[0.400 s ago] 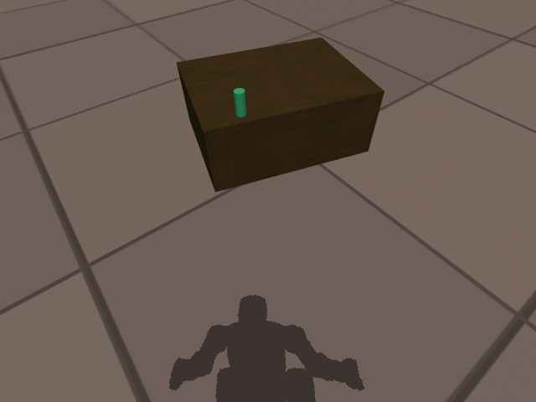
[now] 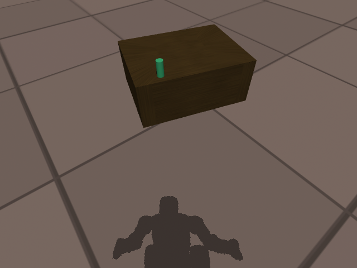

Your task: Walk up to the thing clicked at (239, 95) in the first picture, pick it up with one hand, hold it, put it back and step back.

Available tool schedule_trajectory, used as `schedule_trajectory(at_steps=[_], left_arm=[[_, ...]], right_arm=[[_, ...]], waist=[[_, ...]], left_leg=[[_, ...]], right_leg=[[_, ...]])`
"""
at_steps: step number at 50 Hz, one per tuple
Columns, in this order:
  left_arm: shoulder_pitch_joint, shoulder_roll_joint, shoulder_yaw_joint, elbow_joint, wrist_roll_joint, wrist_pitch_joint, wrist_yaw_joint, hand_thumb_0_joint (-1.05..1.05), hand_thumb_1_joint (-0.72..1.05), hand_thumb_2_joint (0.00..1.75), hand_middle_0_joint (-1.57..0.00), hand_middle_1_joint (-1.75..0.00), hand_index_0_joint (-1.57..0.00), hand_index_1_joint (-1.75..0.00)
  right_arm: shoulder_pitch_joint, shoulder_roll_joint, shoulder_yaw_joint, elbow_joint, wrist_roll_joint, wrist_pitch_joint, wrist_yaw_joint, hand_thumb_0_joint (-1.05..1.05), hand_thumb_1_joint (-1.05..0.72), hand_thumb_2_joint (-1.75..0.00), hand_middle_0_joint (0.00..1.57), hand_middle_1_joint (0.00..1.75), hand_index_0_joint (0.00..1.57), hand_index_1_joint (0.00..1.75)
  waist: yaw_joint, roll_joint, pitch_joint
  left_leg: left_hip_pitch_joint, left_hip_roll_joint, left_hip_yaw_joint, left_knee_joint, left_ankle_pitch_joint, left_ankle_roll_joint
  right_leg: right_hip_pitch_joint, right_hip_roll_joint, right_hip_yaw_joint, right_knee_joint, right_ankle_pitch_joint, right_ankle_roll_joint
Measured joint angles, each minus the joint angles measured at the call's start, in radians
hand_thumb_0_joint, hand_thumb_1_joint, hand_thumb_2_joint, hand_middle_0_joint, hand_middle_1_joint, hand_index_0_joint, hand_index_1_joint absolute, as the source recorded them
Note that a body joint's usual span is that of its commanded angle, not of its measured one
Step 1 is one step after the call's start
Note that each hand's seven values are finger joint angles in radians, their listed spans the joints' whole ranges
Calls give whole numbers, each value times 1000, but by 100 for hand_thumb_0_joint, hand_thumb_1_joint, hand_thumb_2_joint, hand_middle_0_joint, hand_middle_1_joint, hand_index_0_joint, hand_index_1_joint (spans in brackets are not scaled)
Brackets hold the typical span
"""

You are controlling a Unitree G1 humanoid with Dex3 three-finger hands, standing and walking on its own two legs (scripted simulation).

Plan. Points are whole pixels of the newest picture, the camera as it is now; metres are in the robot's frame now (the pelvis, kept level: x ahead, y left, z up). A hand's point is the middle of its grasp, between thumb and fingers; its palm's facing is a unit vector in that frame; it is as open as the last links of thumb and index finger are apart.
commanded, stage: stand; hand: right
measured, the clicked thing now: (160, 68) +1.36 +0.18 -0.33
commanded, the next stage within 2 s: walk up in 0.72 s
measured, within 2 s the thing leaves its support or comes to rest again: neither
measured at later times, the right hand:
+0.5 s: hand out of the picture +0.08 -0.25 -0.16, palm faces -0.04 +0.94 -0.34, open 7.4 cm
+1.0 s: hand out of the picture +0.16 -0.24 -0.14, palm faces -0.16 +0.91 -0.38, open 7.4 cm
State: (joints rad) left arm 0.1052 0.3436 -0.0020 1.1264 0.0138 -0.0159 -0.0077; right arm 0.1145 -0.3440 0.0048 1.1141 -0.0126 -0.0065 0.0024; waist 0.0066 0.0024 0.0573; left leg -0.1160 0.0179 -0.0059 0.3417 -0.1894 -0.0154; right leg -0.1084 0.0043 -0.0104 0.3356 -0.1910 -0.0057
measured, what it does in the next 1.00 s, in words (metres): lifts its left foot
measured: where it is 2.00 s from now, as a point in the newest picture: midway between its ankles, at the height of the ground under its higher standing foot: (157, 225)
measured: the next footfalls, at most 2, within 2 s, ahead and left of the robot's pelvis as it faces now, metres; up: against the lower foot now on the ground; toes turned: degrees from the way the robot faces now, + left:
left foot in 1.06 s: +0.17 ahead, +0.23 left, +0.00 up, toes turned +14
right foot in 1.44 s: +0.41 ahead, +0.00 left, +0.00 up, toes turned +7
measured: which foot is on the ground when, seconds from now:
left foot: down 0.00-0.78, up 0.80-1.00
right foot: down 0.00-1.00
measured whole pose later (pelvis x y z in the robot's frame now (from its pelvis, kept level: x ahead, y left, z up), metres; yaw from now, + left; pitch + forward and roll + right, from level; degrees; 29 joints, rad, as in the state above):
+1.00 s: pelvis +0.05 +0.04 -0.01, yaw +7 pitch -2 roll -2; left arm 0.26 0.45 0.09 0.99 0.05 -0.07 -0.05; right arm 0.22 -0.44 -0.11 0.98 -0.04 0.01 0.11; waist 0.03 0.01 0.05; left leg -0.42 0.11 -0.01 0.70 -0.32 0.00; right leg -0.03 -0.06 -0.12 0.40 -0.34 0.01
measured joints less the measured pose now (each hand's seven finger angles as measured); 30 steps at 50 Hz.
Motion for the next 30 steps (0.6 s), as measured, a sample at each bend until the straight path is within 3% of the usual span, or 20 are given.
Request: schedule_trajectory(at_steps=[30], left_arm=[[9,2,2,1,2,2,0,0,91,89,-20,-30,-20,-30]], right_arm=[[4,-1,2,1,-1,1,0,0,-90,-89,20,30,20,30]], waist=[[2,0,-3]], left_leg=[[12,-1,0,-15,4,0]], right_leg=[[12,-1,0,-13,3,1]])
